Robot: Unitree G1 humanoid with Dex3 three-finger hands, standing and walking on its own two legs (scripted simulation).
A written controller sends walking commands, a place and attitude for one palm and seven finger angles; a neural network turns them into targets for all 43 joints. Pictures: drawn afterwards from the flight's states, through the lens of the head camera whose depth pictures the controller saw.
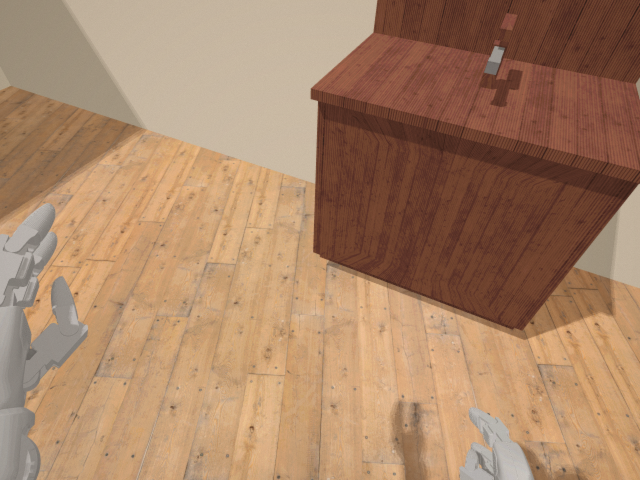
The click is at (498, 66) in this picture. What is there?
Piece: tap's lever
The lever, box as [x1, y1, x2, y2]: [484, 57, 500, 74]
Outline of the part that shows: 489,57 484,72 495,74 500,60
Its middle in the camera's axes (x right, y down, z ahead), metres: +0.41 -0.41 +0.92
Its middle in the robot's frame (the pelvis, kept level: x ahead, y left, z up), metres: +1.00 -0.34 +0.11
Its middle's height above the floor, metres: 0.89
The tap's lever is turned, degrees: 0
